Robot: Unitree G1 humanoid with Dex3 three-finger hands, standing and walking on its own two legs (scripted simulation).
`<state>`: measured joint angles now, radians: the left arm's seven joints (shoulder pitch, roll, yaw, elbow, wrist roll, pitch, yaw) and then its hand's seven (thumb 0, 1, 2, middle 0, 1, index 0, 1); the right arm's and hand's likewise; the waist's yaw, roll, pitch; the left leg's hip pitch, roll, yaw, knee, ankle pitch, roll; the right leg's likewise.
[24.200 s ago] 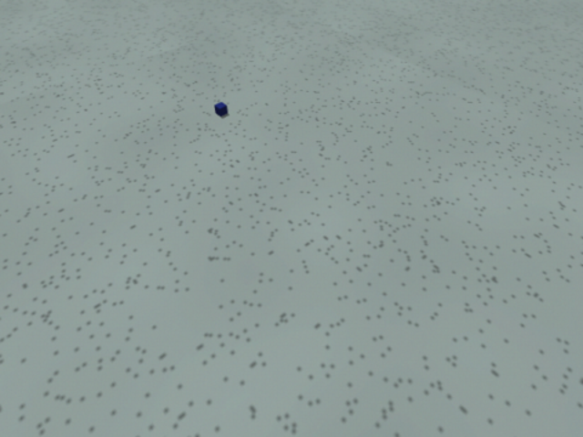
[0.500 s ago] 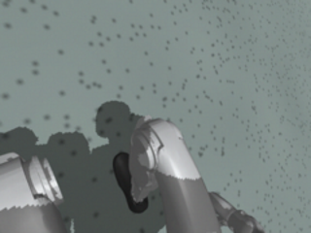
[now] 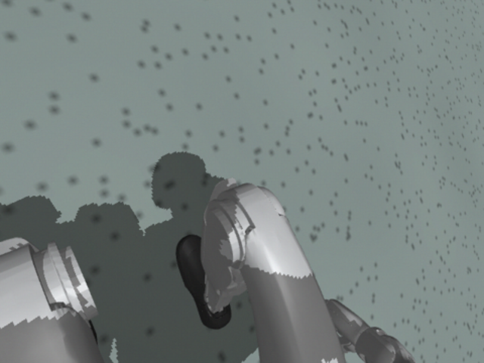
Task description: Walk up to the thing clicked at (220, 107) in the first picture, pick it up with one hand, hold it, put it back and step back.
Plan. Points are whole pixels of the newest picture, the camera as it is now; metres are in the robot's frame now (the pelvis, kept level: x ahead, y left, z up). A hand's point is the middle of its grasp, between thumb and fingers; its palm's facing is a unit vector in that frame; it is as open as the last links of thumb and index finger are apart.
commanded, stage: close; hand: left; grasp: from above
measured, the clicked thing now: out of the picture +0.41 +0.44 -0.27
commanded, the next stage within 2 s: settle in 1.84 s
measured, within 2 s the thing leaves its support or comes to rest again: neither
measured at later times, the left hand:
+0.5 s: hand out of the picture +0.40 +0.42 -0.24, palm faces -0.39 -0.26 -0.88, open 8.7 cm
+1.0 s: hand out of the picture +0.40 +0.42 -0.23, palm faces -0.38 -0.24 -0.89, open 7.5 cm
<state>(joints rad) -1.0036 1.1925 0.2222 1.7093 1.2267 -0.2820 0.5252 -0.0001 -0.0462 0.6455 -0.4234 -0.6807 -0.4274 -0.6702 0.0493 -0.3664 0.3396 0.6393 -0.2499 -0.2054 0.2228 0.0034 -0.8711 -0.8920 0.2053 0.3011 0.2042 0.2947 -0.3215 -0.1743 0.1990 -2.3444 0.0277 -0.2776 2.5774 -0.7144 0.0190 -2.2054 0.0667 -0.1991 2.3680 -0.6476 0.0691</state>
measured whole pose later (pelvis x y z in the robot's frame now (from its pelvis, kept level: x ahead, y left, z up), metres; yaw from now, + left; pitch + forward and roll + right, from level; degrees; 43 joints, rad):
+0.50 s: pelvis +0.00 +0.00 +0.00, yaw +0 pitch +25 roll -16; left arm -1.00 1.19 0.23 1.70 1.22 -0.29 0.52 0.00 0.28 0.40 -0.68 -0.46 -0.70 -0.44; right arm 0.05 -0.36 0.34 0.64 -0.25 -0.21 0.22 0.00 -0.87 -0.89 0.21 0.30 0.20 0.29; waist -0.32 -0.17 0.20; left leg -2.34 0.03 -0.28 2.58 -0.71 0.02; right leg -2.21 0.07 -0.20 2.37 -0.65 0.07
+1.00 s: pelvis +0.00 +0.00 +0.00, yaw +0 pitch +26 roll -16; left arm -1.02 1.17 0.20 1.71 1.24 -0.27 0.54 -0.02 0.39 0.21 -0.81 -0.27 -0.90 -0.27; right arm 0.06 -0.36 0.33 0.65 -0.25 -0.21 0.22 0.00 -0.87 -0.89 0.21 0.30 0.20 0.29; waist -0.32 -0.17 0.18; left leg -2.35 0.02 -0.28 2.58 -0.72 0.02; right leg -2.21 0.06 -0.20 2.37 -0.65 0.06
